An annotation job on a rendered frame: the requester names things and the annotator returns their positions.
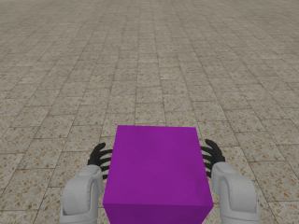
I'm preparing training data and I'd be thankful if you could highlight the carton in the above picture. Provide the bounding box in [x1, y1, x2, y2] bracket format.
[102, 125, 214, 224]

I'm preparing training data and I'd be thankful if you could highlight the right robot forearm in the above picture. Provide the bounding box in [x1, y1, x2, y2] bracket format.
[211, 161, 261, 224]

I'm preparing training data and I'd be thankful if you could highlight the left robot forearm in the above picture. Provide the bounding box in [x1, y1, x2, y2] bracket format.
[59, 164, 104, 224]

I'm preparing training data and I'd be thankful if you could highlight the robot right hand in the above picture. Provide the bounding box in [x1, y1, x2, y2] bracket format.
[200, 139, 225, 178]

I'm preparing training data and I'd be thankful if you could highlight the robot left hand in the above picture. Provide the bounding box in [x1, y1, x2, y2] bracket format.
[87, 142, 113, 180]

